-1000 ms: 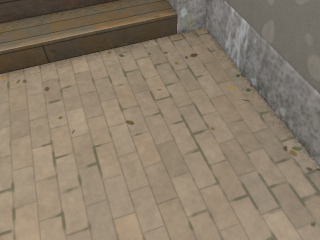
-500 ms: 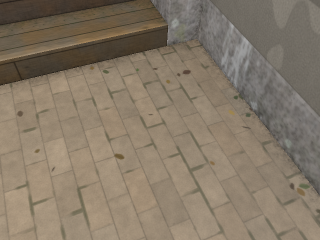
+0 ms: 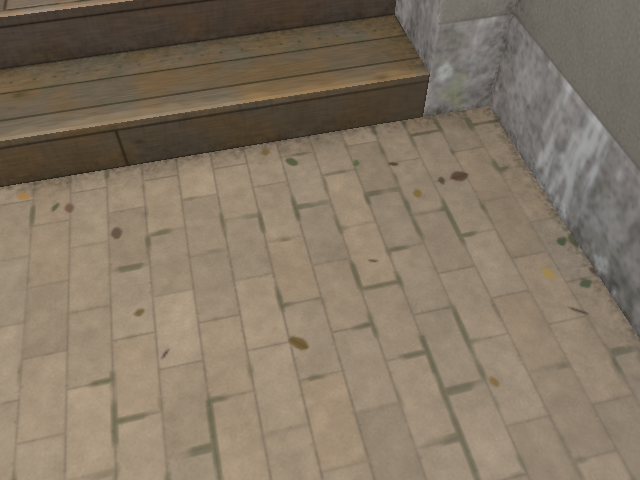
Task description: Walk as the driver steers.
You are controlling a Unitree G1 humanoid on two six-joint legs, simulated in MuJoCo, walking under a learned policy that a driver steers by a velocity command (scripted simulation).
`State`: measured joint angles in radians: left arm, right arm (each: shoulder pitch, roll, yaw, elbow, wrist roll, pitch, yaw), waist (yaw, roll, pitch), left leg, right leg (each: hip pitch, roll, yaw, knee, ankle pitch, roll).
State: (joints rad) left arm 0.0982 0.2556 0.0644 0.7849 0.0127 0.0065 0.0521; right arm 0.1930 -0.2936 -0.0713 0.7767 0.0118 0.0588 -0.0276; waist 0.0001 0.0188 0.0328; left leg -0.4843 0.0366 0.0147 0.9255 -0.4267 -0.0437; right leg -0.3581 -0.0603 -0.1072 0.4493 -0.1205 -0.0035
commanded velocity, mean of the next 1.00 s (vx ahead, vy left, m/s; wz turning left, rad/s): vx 0.05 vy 0.00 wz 0.44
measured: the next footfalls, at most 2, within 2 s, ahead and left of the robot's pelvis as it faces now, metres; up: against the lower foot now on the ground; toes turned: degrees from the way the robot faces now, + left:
left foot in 0.10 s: +0.05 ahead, +0.13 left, +0.00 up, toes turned +6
right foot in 0.60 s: +0.09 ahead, -0.08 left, +0.00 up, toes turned +26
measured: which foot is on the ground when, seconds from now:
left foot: up 0.00-0.08, down 0.10-0.60, up 0.62-0.94, down 0.96-1.00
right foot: down 0.00-0.10, up 0.12-0.58, down 0.60-0.96, up 0.98-1.00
